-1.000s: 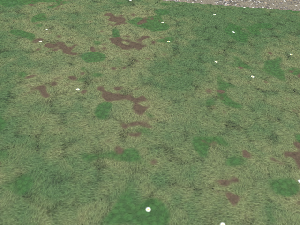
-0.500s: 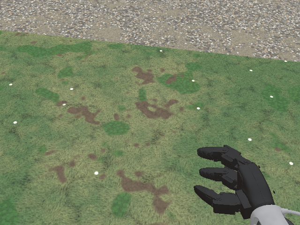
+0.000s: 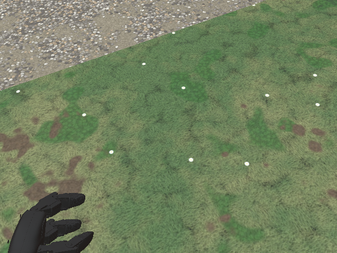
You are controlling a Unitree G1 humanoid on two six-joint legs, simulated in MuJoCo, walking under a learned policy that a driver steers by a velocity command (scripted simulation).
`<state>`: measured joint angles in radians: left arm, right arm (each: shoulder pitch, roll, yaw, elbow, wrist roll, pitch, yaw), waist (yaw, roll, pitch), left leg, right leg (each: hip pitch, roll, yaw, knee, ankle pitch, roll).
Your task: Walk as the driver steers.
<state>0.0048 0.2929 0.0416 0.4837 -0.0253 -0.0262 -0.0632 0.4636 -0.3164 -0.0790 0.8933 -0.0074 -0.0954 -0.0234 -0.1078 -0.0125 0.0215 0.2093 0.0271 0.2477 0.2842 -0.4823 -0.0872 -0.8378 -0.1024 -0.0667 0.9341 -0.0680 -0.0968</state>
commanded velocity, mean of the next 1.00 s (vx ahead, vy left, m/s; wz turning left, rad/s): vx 1.00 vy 0.00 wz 0.54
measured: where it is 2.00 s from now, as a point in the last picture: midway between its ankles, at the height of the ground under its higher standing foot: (84, 102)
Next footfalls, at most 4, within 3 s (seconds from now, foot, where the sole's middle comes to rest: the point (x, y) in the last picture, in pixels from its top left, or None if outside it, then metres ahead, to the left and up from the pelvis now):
0.06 right None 0.26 -0.09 -0.74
0.54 left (148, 197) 0.70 0.07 -0.74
0.94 right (149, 118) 1.13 0.04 -0.74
1.36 left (61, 116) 1.22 0.49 -0.74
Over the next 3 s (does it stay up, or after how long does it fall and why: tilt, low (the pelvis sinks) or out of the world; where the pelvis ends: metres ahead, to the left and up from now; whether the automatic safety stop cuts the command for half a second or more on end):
stays up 1.29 0.43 0.02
